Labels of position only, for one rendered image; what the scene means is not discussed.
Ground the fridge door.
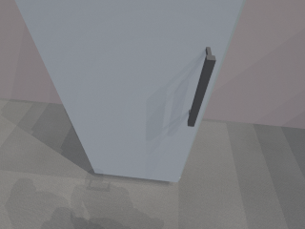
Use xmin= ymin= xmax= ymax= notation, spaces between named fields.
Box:
xmin=14 ymin=0 xmax=243 ymax=182

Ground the handle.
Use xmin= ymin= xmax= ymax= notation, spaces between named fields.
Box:
xmin=187 ymin=47 xmax=216 ymax=127

